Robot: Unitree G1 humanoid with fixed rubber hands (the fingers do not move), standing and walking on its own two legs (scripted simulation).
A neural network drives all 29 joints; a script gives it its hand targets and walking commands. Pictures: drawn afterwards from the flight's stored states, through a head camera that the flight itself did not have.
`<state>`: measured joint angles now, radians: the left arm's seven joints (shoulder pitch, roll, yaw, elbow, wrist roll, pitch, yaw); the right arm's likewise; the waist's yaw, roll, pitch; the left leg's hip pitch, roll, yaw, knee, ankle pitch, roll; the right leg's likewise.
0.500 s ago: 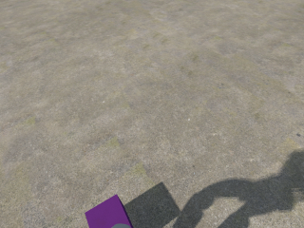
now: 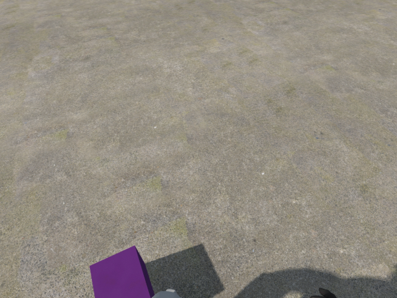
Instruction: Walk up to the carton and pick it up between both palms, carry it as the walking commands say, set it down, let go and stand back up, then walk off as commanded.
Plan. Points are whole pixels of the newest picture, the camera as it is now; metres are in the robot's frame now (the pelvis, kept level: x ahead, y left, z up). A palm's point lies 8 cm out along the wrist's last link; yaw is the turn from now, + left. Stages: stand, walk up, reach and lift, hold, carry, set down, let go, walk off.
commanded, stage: walk up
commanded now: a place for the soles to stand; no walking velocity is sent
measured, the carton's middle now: (127, 291) +0.28 +0.30 -0.63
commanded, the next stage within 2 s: none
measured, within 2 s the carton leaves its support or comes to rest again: neither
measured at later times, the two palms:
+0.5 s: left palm out of the picture -0.09 +0.38 -0.11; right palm out of the picture +0.15 -0.11 -0.08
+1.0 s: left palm out of the picture -0.16 +0.33 -0.09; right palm out of the picture +0.08 -0.13 -0.10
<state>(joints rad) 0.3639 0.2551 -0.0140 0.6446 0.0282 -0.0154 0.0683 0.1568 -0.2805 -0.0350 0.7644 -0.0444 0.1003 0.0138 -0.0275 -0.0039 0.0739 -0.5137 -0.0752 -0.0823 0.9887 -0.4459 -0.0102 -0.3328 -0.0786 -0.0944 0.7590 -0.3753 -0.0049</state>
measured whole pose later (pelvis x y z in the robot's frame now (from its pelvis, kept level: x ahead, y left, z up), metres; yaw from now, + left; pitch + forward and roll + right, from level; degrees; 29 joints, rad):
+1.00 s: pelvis -0.06 +0.09 +0.03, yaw +17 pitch -1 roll +0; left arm 0.48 0.26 -0.02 0.87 0.01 -0.01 0.01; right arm 0.26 -0.24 0.01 0.88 0.00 0.03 0.00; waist 0.01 0.01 0.00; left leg -0.35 -0.05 -0.04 0.47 -0.20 0.03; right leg -0.23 0.02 0.02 0.51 -0.28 -0.02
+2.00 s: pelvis -0.02 +0.10 +0.03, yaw +17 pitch -1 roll +0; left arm 0.34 0.26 -0.05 0.97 0.01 0.00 0.02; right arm 0.21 -0.26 0.02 1.03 0.00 0.02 -0.02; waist -0.01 0.00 0.01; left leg -0.27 -0.06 -0.03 0.43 -0.15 0.03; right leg -0.14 0.01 0.03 0.47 -0.32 -0.01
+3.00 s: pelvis -0.08 +0.04 +0.01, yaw +21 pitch -1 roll +1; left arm 0.19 0.31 -0.02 0.83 0.01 0.04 0.05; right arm 0.06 -0.31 -0.03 0.89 -0.02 0.10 -0.03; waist 0.00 0.04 0.09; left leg -0.54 -0.09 -0.12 0.74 -0.30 -0.01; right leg -0.30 0.03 -0.02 0.70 -0.39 -0.06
